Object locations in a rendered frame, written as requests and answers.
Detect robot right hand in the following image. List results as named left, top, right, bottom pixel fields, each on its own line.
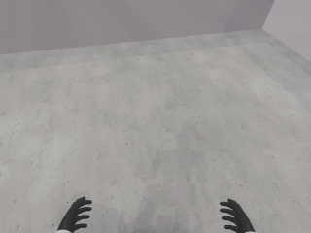
left=220, top=198, right=256, bottom=233

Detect robot left hand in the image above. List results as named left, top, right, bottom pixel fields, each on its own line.
left=57, top=197, right=92, bottom=233

